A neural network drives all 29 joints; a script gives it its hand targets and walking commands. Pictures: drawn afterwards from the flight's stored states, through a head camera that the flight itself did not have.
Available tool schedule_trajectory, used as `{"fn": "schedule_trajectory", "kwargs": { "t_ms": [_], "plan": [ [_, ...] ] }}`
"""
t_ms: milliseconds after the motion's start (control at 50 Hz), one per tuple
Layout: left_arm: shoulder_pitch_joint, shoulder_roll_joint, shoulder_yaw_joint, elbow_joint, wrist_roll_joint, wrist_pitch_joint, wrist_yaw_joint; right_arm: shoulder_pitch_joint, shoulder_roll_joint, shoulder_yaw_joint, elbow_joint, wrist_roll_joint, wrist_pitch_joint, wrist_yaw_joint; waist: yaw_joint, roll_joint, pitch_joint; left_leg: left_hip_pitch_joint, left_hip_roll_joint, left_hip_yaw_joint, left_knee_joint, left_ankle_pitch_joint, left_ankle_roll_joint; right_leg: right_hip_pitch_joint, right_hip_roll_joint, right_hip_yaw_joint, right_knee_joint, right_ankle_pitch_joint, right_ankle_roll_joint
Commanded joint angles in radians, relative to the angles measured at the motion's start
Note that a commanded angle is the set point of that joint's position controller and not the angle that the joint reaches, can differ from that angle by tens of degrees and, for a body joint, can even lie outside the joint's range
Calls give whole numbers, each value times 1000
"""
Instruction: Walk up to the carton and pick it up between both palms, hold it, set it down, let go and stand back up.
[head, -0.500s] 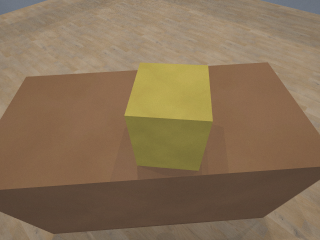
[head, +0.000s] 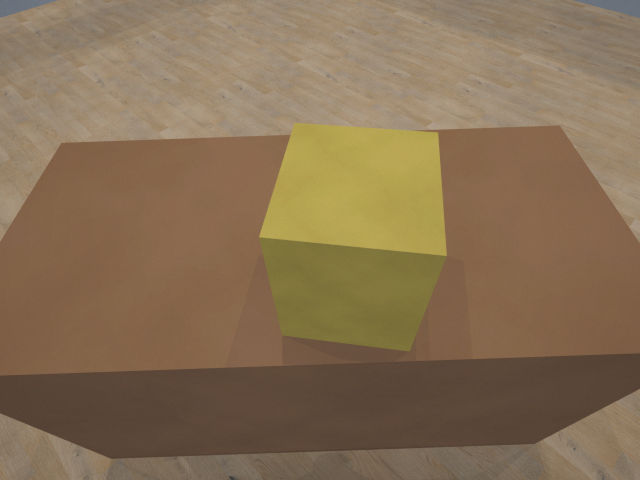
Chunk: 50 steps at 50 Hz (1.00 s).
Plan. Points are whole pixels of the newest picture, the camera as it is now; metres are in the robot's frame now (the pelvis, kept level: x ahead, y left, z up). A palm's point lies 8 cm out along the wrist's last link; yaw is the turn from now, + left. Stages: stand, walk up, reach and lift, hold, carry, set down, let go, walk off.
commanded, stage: walk up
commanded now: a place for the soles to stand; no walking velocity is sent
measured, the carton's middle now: (354, 241) +0.42 -0.02 +0.02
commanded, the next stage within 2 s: reach and lift in 0.38 s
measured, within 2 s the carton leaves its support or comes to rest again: neither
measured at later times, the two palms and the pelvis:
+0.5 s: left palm out of the picture +0.08 +0.28 -0.13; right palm out of the picture +0.09 -0.30 -0.14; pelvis -0.02 -0.01 -0.02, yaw +0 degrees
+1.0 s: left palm out of the picture +0.10 +0.24 -0.10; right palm out of the picture +0.04 -0.27 -0.09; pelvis -0.06 +0.00 -0.01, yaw -6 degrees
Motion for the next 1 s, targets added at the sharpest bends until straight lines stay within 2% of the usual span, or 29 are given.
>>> {"fn": "schedule_trajectory", "kwargs": {
  "t_ms": [0,20,60,100,220,260,300,320,360,380,400,420,440,520,560,580,600,620,660,700,720,760,780,800,820,840,900,960,980],
  "plan": [
    [40,210,41,-66,-1,-16,15,4,-212,-43,-60,2,-12,-18,12,51,-70,31,131,-60,-20,405,78,-13,-158,81,-30,425,-1],
    [48,209,42,-48,-5,-17,13,4,-213,-50,-65,0,-17,-18,2,-6,-91,64,135,-74,-20,443,76,-13,-152,60,-26,460,4],
    [-6,224,46,-66,0,-15,16,26,-216,-46,-46,-4,-12,-18,-2,-35,-57,38,136,-54,-18,423,79,-8,-153,53,-17,453,-10],
    [15,191,42,-64,0,-17,15,3,-224,-47,-55,-6,-12,-19,-5,31,-52,60,149,-68,-14,411,87,-50,-150,67,-31,403,0],
    [5,223,50,-70,-5,-22,13,-21,-232,-47,-62,1,-5,-14,7,-36,-26,30,112,-49,-15,354,68,-47,-159,74,-45,395,-17],
    [18,191,41,-73,-4,-20,10,13,-234,-53,-54,-1,-8,-17,-6,38,-12,52,124,-45,4,373,75,-72,-166,75,-43,433,-4],
    [41,195,43,-73,-9,-20,12,27,-223,-46,-51,3,-12,-16,5,-15,-100,44,130,-79,-6,391,85,15,-163,86,-27,447,-3],
    [42,217,49,-73,-7,-20,18,19,-204,-45,-42,1,-7,-15,3,23,-67,45,126,-52,1,403,82,-8,-170,73,-10,489,7],
    [17,215,45,-67,3,-13,15,3,-206,-44,-52,1,-8,-19,0,-2,-54,40,138,-71,9,403,82,-5,-172,69,-22,438,-6],
    [-619,276,50,-492,-20,184,21,-581,-67,-97,-180,-166,-150,31,19,-78,-58,-69,11,40,164,78,11,-393,-57,45,116,230,54],
    [-532,253,46,-480,9,305,35,-462,-156,-161,-110,-151,-124,84,-75,-74,10,-57,12,35,159,-58,5,-436,-58,36,125,96,49],
    [-499,231,45,-519,12,366,27,-459,-161,-153,-184,-142,-99,90,-50,-107,-20,-68,5,45,177,-87,19,-452,-59,25,147,74,41],
    [-419,230,46,-528,3,412,13,-396,-173,-148,-199,-109,-75,96,-46,-144,-64,-49,12,51,216,26,20,-443,-55,42,185,228,58],
    [-215,191,117,-643,89,497,-33,-217,-215,-79,-172,25,-91,63,-4,-79,-443,73,-13,28,322,411,-28,-196,-92,84,321,904,78],
    [-124,192,153,-716,120,494,-37,-158,-222,-45,-149,84,-127,45,-26,-23,-566,158,-4,-20,311,595,-60,-129,-72,68,338,1110,85],
    [-73,178,155,-720,131,491,-37,-145,-212,-32,-156,115,-142,35,-31,-19,-597,182,-16,-33,310,611,-62,-154,-74,66,330,1179,88],
    [-49,215,203,-762,138,465,-42,-108,-163,17,-220,145,-154,24,-4,-59,-587,61,-32,-31,294,503,-66,-100,-98,102,319,1301,80],
    [-36,186,179,-659,144,462,-40,-96,-136,19,-185,139,-166,7,-20,-140,-472,-77,-57,-15,241,281,-55,-51,-124,102,281,1309,72],
    [-19,195,214,-664,170,453,-36,-82,-131,9,-202,137,-175,-4,-44,-71,-390,-92,-47,-3,180,258,-53,-29,-91,65,254,1157,84],
    [40,139,198,-672,176,442,-42,-86,-147,11,-194,132,-176,2,-3,105,-382,185,-35,-4,161,526,-49,-182,-57,66,211,1014,103],
    [35,119,196,-610,183,451,-45,-115,-162,-22,-150,109,-165,9,26,91,-253,248,-36,-8,147,539,-53,-278,-42,49,148,854,94],
    [-66,78,149,-669,171,453,-34,-160,-170,-30,-238,74,-150,25,25,121,-154,259,-24,8,103,397,-53,-355,1,24,64,455,54],
    [-114,66,122,-682,149,445,-25,-146,-140,-27,-270,57,-139,31,13,119,-125,253,-25,27,77,266,-50,-374,5,25,17,333,39],
    [-169,82,137,-676,131,435,-20,-183,-152,-42,-329,13,-136,33,20,44,-71,192,-17,46,55,120,-36,-376,-13,34,-2,213,46],
    [-205,94,125,-705,114,416,-12,-139,-120,-41,-390,4,-130,36,-9,37,-60,165,-18,65,38,81,-21,-356,-22,59,-12,162,45],
    [-229,108,117,-725,79,399,-7,-186,-80,-34,-456,-4,-124,39,10,35,-82,144,-26,76,32,74,-7,-350,-20,64,-14,168,50],
    [-271,148,76,-802,4,343,-3,-166,-22,-51,-591,-11,-109,29,-3,-95,-111,120,-27,105,24,-45,26,-354,-55,109,-24,143,85],
    [-225,149,69,-776,-33,317,2,-113,26,-17,-675,25,-77,23,-1,-92,-99,88,-35,115,25,-73,40,-361,-74,151,-26,52,91],
    [-240,167,84,-805,-48,308,4,-131,47,-4,-756,27,-78,19,22,-83,-135,80,-36,130,30,-96,47,-354,-79,160,-31,29,86]
  ]
}}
